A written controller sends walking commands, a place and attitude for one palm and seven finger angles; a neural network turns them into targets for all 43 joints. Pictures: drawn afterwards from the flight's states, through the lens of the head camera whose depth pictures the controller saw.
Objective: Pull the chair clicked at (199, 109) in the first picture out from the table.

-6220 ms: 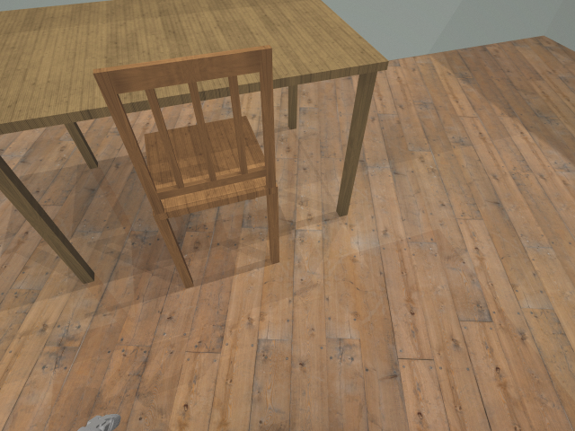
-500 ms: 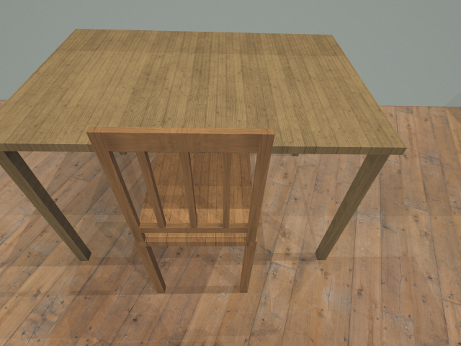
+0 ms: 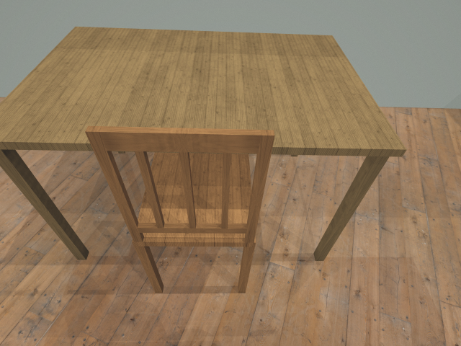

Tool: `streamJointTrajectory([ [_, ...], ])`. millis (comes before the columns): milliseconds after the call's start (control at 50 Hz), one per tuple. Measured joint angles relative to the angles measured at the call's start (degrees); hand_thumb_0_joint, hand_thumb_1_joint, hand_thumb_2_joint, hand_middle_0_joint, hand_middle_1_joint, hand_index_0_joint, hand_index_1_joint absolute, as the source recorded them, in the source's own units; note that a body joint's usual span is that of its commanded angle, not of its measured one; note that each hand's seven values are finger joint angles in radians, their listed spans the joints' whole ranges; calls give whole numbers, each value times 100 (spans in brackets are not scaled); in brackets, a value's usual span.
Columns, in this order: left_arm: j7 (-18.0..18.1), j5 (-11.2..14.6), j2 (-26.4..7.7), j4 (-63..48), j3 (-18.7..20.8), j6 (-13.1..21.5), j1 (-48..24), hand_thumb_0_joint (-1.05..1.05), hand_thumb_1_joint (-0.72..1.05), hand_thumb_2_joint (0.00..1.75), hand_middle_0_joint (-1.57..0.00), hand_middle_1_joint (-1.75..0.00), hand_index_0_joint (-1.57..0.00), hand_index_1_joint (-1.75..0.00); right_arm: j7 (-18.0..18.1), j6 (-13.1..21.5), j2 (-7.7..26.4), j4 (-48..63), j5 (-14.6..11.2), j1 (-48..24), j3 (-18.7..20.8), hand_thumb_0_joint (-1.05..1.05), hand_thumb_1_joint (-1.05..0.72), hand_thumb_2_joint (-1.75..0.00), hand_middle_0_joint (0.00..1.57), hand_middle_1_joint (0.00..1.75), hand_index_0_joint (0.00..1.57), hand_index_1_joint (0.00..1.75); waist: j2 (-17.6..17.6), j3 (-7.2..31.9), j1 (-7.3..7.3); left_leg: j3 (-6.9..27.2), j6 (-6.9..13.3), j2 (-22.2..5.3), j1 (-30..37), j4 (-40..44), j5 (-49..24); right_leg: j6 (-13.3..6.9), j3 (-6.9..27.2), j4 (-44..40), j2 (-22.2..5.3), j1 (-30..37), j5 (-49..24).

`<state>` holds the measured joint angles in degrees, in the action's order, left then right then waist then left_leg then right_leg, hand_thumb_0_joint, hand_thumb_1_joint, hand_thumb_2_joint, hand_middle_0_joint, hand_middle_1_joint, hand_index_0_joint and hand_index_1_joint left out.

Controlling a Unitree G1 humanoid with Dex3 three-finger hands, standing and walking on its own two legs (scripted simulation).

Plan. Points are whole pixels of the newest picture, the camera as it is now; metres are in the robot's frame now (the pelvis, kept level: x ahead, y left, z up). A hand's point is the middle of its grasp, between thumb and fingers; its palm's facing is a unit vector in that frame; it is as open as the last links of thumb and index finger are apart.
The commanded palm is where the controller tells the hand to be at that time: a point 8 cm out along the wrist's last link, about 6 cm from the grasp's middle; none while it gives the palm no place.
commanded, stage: look again from close up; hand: left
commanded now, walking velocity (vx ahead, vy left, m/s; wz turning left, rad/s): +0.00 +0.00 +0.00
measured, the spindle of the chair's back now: (189, 193) +0.48 +0.13 -0.09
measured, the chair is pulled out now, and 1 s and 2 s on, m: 0.00 0.00 0.00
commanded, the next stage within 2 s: raise the hand toward the chair's back in 0.40 s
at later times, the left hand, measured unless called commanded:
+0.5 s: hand out of the picture -0.01 +0.15 -0.18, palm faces +0.04 -0.99 -0.15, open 7.4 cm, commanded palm +0.10 +0.20 -0.08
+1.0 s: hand (147, 345) +0.15 +0.16 -0.10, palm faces +0.17 -0.99 -0.04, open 9.9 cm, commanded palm +0.14 +0.21 -0.06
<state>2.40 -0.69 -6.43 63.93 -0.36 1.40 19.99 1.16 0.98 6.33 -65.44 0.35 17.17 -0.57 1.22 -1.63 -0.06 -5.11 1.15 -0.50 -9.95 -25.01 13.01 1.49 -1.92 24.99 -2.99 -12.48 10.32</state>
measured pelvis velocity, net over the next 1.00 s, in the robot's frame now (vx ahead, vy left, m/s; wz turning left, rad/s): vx -0.01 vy -0.03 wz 0.05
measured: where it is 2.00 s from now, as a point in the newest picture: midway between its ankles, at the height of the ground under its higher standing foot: outside the picture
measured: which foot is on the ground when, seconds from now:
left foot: down 0.00-1.00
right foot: down 0.00-1.00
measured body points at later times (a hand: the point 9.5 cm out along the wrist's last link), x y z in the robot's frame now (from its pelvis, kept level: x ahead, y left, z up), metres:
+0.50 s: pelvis +0.01 +0.00 +0.00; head +0.01 +0.01 +0.45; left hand -0.01 +0.21 -0.16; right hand -0.01 -0.20 -0.16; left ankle +0.01 +0.10 -0.74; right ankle +0.04 -0.14 -0.74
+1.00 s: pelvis -0.01 -0.03 -0.10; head +0.05 +0.00 +0.35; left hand +0.13 +0.21 -0.09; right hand +0.25 -0.26 -0.12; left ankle +0.01 +0.10 -0.74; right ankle +0.04 -0.14 -0.74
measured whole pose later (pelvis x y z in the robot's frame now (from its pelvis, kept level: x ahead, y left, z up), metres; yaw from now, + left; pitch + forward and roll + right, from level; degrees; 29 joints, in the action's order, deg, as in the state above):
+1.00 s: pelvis -0.01 -0.03 -0.10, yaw +3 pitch +13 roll +0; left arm -8.6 8.8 -9.9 4.9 6.0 30.6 31.0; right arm -0.7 12.9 14.3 -26.6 0.4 6.5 4.6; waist 4.5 6.2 1.5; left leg 0.3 -1.8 -2.9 -49.9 -67.6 30.8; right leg -1.9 -5.1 67.0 -2.4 -50.9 29.3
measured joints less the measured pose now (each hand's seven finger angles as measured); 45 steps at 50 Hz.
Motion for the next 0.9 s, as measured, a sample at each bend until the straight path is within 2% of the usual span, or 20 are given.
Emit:
streamJointTrajectory([
  [520,35,-19,-34,-16,-3,17,-62,0,91,89,-19,-29,-20,-30,-7,-3,-14,12,-5,37,-10,1,-91,-89,20,30,20,30,-28,-31,-7,-19,-2,-32,-8,-45,76,10,18,-23,31,14,37],
  [540,64,208,-58,-903,-46,-386,197,1,91,89,-19,-29,-20,-30,18,28,25,279,-33,120,-62,1,-91,-89,20,30,20,30,-38,-76,-30,-5,-1,-36,-55,-151,122,9,6,61,28,-19,66],
  [560,229,291,-169,-1897,-43,-694,520,3,94,89,-20,-29,-20,-30,117,239,90,516,-68,262,-120,2,-92,-89,20,30,20,30,-18,-85,-3,-21,3,-18,-56,-206,161,-38,25,206,9,-71,141],
  [600,526,508,-371,-3110,28,-407,896,6,96,89,-20,-29,-20,-30,214,781,265,788,-181,464,-91,3,-93,-89,20,30,21,30,-58,94,-26,12,7,29,-186,-361,246,-70,0,468,-51,-225,310],
  [640,703,746,-468,-4196,13,-304,993,6,95,88,-19,-29,-20,-30,281,1124,480,1157,-301,529,-39,3,-93,-89,20,30,21,30,-171,237,-108,104,18,71,-352,-574,333,-39,-83,667,-112,-338,440],
  [700,692,814,-396,-5281,-61,306,707,5,90,86,-18,-28,-18,-29,337,1544,788,1680,-258,308,52,3,-93,-89,20,30,21,30,-326,415,-253,203,31,82,-778,-1035,498,-18,-153,1052,-142,-687,616],
  [760,259,866,-140,-5510,-16,1290,90,4,83,84,-17,-27,-18,-28,219,1730,892,2229,-136,-69,208,3,-92,-89,20,30,20,30,-223,655,-308,209,-2,65,-1535,-1687,720,-57,-90,1743,-130,-1469,860],
  [840,-810,1018,158,-5512,198,2687,-46,2,73,81,-17,-26,-17,-27,-88,1652,795,2933,-18,-528,405,2,-92,-89,20,30,20,30,203,856,-249,166,-108,-83,-2505,-2657,1128,-132,-6,2743,-27,-2508,1227],
  [860,-996,985,163,-5496,255,2928,41,1,70,80,-17,-26,-17,-27,-142,1591,781,3116,-6,-615,444,2,-91,-89,20,30,20,30,289,870,-227,188,-134,-116,-2729,-2907,1237,-166,-19,2988,-5,-2730,1335],
  [900,-1172,888,79,-5512,346,3118,307,1,65,78,-17,-25,-17,-26,-207,1444,775,3450,0,-764,514,2,-91,-89,20,30,20,30,411,856,-141,250,-188,-168,-3145,-3377,1437,-214,-62,3445,23,-3131,1541],
])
